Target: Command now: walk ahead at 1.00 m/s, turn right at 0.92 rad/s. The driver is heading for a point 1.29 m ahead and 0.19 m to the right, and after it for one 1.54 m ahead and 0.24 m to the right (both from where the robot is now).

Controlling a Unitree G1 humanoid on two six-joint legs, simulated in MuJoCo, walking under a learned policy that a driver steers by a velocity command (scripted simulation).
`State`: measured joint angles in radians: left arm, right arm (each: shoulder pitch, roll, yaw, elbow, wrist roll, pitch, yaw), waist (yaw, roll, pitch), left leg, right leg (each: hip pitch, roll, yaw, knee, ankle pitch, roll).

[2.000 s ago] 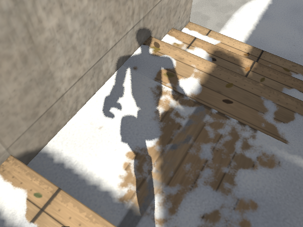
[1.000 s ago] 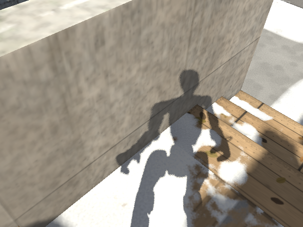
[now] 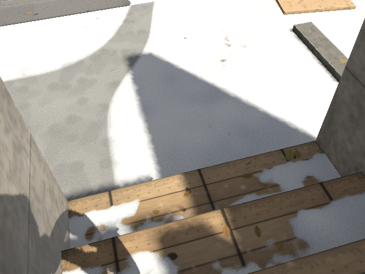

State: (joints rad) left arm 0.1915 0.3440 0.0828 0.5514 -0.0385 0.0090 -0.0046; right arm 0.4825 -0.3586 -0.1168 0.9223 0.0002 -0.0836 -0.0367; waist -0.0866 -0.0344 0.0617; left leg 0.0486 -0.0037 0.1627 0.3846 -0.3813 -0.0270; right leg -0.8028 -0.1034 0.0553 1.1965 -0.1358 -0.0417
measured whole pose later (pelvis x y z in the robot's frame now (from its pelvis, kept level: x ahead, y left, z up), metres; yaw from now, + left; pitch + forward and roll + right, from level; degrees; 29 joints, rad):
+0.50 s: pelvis +0.43 -0.07 -0.02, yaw -11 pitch +1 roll -1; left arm 0.45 0.21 0.04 0.77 -0.03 -0.11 0.00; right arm 0.09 -0.30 -0.04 0.74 -0.02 -0.11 0.03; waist 0.06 0.04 0.01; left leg -0.72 0.12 -0.10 0.68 0.36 0.07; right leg -0.17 0.14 0.02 0.69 -0.52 -0.12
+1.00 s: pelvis +0.88 -0.16 -0.28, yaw -11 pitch +1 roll +4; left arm -0.06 0.20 0.00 0.62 -0.03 -0.10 -0.08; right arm 0.60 -0.16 0.00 1.01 0.02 -0.08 -0.03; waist -0.18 -0.05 -0.01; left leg 0.04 -0.08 0.00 0.95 -0.87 0.05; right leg -0.62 -0.07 0.06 0.50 0.37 -0.05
